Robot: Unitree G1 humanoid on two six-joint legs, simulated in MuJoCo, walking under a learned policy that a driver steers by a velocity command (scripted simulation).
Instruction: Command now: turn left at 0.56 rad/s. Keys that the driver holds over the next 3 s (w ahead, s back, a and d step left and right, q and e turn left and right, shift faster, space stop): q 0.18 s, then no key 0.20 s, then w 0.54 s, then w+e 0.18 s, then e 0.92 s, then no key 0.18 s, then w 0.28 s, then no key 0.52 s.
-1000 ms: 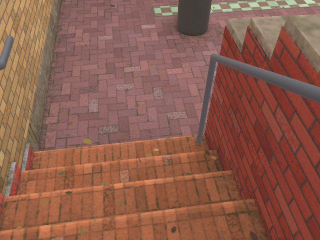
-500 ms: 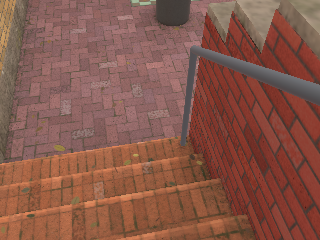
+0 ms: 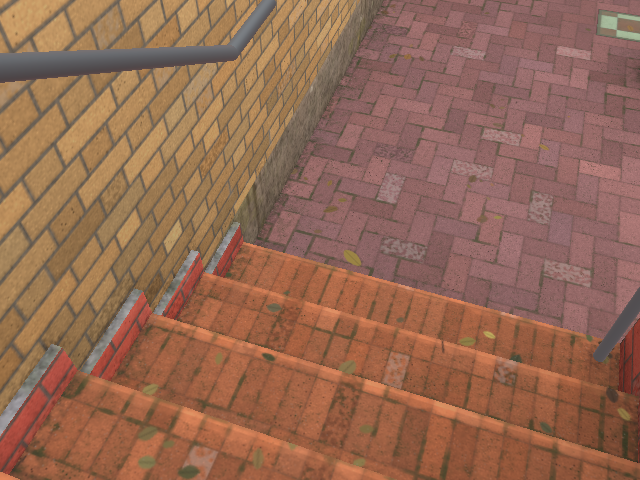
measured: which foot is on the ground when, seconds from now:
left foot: down 0.00-0.56, up 0.58-1.00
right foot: up 0.00-0.50, down 0.52-1.00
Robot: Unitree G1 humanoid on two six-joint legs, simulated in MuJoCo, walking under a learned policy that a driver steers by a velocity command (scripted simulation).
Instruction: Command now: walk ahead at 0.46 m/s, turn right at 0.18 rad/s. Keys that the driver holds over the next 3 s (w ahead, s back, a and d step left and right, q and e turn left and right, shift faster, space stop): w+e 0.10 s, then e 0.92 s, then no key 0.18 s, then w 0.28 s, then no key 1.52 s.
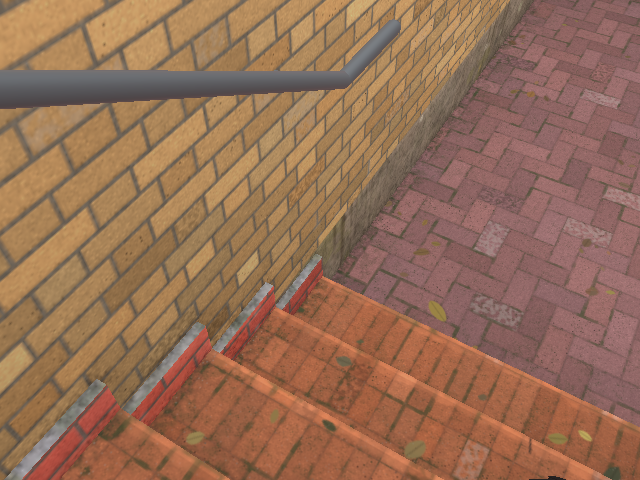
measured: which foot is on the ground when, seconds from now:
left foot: up 0.00-0.06, down 0.08-0.72, up 0.74-1.00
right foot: down 0.00-0.06, up 0.08-0.70, down 0.72-1.00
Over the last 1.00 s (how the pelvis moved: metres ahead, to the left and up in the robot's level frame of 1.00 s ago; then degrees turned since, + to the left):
0.24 0.06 -0.08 9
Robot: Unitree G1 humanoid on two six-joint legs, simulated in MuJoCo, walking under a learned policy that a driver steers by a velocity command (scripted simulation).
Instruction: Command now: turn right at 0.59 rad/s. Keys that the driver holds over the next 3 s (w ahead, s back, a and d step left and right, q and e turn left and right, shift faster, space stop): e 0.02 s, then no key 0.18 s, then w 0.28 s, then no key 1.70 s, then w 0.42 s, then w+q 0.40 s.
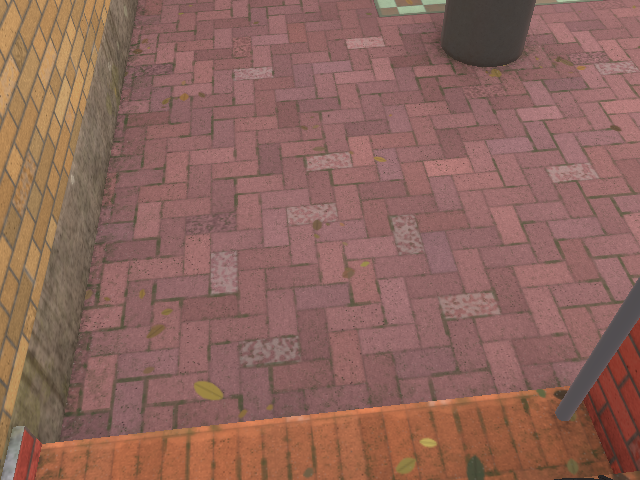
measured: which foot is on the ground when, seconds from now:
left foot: up 0.00-0.14, down 0.16-0.80, up 0.82-1.00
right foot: down 0.00-0.18, up 0.20-0.76, down 0.78-1.00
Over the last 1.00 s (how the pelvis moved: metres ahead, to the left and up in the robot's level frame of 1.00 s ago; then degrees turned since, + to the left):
0.43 -0.11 -0.28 -31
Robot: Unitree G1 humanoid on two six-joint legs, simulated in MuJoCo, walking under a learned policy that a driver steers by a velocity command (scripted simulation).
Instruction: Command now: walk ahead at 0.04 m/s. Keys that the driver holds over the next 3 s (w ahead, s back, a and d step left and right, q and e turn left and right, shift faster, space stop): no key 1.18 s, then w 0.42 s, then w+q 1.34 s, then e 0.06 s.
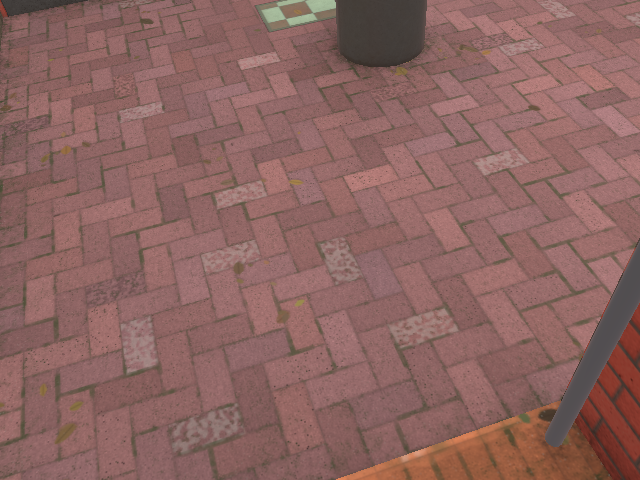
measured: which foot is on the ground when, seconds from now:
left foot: up 0.00-0.24, down 0.26-1.00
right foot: down 0.00-1.00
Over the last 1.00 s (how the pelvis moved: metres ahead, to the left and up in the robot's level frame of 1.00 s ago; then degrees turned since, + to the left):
0.23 -0.01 -0.18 -7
